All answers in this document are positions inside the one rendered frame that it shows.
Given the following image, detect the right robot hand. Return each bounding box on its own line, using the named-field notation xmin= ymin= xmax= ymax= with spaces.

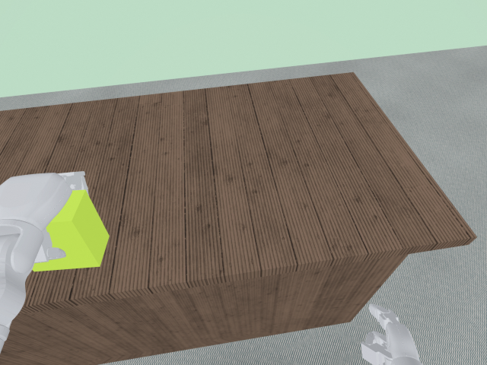
xmin=361 ymin=303 xmax=420 ymax=365

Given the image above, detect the robot left forearm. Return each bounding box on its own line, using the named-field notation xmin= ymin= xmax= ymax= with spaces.
xmin=0 ymin=219 xmax=44 ymax=353

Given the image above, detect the table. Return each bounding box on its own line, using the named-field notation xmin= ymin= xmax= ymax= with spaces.
xmin=0 ymin=72 xmax=477 ymax=365

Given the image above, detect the sponge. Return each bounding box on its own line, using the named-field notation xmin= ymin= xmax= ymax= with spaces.
xmin=32 ymin=190 xmax=110 ymax=271

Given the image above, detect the left robot hand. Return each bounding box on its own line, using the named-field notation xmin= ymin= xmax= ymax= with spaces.
xmin=0 ymin=171 xmax=89 ymax=263

